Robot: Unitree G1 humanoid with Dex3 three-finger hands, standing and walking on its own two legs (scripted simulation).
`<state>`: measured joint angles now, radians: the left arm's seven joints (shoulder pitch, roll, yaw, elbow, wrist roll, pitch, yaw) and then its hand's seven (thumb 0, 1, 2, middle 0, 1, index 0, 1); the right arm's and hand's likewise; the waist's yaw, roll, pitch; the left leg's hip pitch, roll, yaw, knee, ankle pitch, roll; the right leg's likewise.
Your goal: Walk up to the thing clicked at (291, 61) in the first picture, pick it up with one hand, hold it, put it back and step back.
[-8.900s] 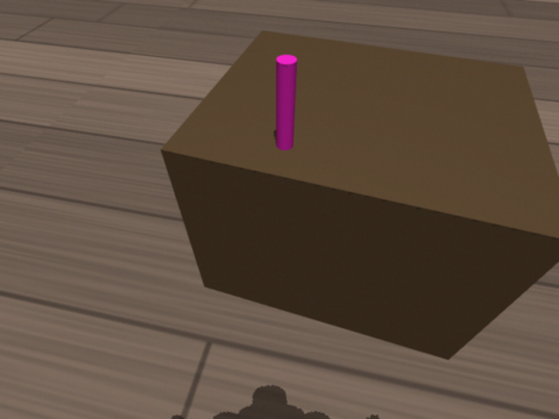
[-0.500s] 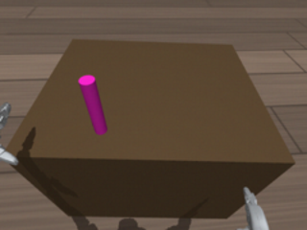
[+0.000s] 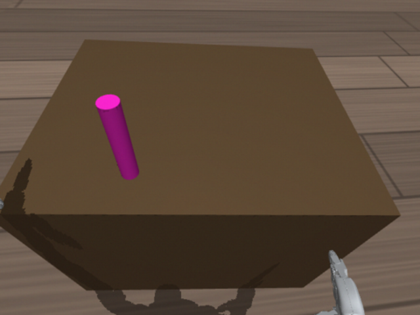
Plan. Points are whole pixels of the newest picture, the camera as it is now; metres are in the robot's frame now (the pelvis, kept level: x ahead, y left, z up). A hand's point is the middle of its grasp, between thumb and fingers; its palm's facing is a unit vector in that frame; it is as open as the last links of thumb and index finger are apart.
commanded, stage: go down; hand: left
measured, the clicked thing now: (120, 142) +0.46 +0.18 +0.05
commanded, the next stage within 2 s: approach in 1.44 s
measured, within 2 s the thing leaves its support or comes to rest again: neither
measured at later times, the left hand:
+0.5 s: hand out of the picture +0.37 +0.37 +0.13, palm faces +0.12 -0.99 +0.01, open 17.7 cm
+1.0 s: hand out of the picture +0.37 +0.37 +0.12, palm faces +0.12 -0.99 +0.01, open 17.6 cm
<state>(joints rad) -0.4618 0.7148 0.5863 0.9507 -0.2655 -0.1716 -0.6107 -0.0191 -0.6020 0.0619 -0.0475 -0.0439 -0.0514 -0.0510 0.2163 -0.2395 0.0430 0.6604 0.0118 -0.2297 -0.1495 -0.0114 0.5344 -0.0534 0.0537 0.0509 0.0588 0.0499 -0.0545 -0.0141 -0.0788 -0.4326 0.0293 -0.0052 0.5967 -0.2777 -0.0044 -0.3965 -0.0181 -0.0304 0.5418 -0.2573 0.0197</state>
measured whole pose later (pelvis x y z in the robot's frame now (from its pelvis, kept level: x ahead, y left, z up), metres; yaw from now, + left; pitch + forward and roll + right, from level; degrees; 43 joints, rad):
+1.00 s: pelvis +0.01 +0.01 -0.01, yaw +0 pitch +11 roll -2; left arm -0.51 0.78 0.62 1.00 -0.25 -0.15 -0.64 -0.02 -0.58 0.07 -0.06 -0.06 -0.06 -0.06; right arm 0.25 -0.24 0.04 0.59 0.01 -0.23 -0.14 -0.01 0.53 -0.06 0.05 0.05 0.06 0.05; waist -0.07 -0.01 -0.13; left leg -0.57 0.03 -0.01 0.74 -0.36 0.01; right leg -0.53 -0.02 -0.03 0.66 -0.33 0.03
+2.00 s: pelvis -0.01 +0.00 -0.04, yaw +0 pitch +15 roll -2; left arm -0.57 0.56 0.48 0.98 -0.24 -0.29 -0.49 -0.02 -0.57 0.05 -0.05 -0.05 -0.05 -0.06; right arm 0.30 -0.26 0.03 0.35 -0.02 -0.21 -0.07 -0.01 0.56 -0.05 0.06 0.05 0.06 0.05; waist -0.12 -0.03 -0.10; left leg -0.78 0.04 -0.02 0.94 -0.41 0.00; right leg -0.74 -0.01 -0.03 0.88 -0.39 0.02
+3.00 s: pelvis -0.01 +0.00 -0.06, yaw -2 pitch +15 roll -1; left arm -0.59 0.34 0.33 0.88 -0.14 -0.35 -0.10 -0.02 -0.56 0.11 -0.42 -0.26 -0.43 -0.26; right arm 0.40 -0.24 -0.07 0.09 -0.01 -0.01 0.00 -0.01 0.51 -0.05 0.05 0.05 0.06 0.05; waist -0.12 -0.01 -0.12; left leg -0.82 0.05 0.00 1.01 -0.46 -0.01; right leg -0.81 -0.01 0.00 0.98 -0.44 0.02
